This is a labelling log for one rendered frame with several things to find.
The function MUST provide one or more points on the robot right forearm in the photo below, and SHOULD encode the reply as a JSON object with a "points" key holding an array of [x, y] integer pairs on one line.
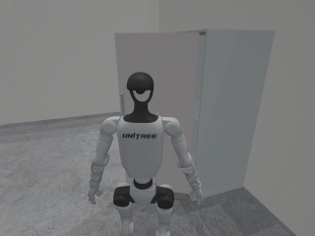
{"points": [[191, 175]]}

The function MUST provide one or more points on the left robot shin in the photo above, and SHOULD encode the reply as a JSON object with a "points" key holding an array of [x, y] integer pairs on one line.
{"points": [[121, 228]]}

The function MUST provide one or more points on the fridge door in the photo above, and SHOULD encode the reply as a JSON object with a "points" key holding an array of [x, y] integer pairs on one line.
{"points": [[170, 58]]}

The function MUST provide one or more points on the robot right hand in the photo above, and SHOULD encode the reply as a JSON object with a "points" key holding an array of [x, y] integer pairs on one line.
{"points": [[198, 194]]}

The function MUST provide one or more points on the handle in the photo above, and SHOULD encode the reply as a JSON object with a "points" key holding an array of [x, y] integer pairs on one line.
{"points": [[122, 103]]}

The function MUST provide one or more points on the left robot upper arm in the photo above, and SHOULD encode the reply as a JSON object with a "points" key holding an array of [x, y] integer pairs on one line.
{"points": [[104, 140]]}

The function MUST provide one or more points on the robot left hand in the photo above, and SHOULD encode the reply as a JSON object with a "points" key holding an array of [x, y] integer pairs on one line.
{"points": [[91, 193]]}

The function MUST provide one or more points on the left robot thigh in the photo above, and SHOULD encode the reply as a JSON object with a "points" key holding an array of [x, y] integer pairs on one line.
{"points": [[121, 199]]}

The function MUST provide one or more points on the robot left forearm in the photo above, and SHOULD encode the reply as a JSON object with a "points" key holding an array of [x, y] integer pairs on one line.
{"points": [[96, 174]]}

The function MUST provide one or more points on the right robot upper arm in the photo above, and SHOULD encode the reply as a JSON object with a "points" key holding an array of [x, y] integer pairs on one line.
{"points": [[173, 128]]}

